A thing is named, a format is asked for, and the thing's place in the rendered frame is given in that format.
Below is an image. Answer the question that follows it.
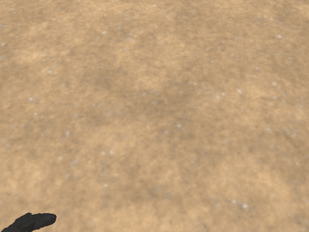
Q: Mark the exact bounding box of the robot left hand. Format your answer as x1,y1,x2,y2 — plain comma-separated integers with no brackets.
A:
1,213,56,232

